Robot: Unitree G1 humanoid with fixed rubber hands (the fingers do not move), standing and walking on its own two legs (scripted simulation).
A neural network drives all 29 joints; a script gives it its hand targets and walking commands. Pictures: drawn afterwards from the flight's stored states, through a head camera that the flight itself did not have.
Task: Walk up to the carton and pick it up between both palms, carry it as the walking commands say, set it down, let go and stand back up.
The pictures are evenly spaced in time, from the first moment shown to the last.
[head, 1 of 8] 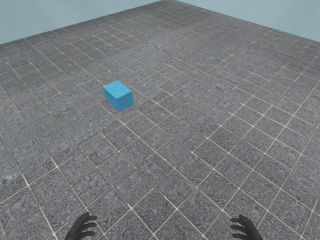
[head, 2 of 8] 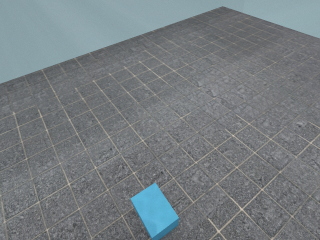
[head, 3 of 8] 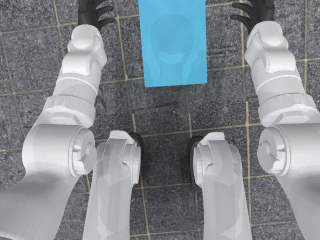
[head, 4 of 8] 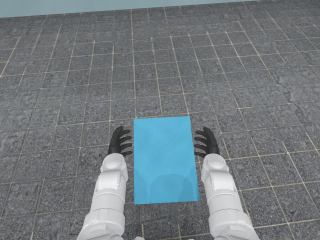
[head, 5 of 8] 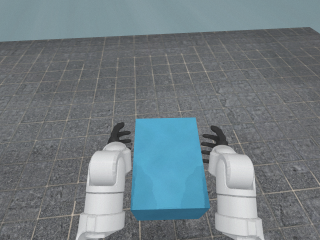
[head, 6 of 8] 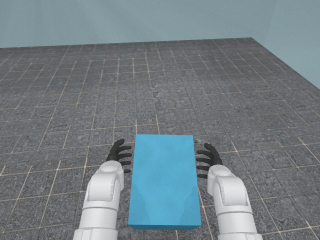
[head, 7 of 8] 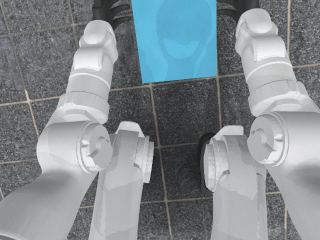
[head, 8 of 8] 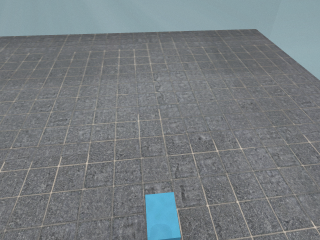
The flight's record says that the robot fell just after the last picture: no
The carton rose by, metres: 0.70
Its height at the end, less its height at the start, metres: +0.00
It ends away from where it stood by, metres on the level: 1.20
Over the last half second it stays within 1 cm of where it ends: yes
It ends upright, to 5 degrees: yes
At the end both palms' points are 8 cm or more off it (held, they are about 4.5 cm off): yes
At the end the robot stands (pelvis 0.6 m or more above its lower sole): yes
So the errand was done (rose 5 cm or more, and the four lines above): yes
